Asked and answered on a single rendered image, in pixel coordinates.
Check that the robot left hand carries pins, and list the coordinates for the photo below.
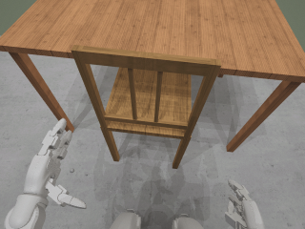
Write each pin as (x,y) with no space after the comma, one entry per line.
(47,163)

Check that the chair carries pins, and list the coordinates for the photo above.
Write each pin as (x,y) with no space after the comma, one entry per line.
(151,94)

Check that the robot left shin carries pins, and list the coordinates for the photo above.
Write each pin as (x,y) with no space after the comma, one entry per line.
(130,211)

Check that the table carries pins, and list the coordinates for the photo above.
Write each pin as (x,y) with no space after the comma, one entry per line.
(251,38)

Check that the left robot forearm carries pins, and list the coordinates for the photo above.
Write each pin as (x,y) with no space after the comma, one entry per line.
(28,212)

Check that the left robot thigh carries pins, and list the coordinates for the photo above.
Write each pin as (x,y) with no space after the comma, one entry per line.
(127,220)

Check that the robot right hand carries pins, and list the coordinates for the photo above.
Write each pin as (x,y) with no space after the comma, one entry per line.
(247,215)

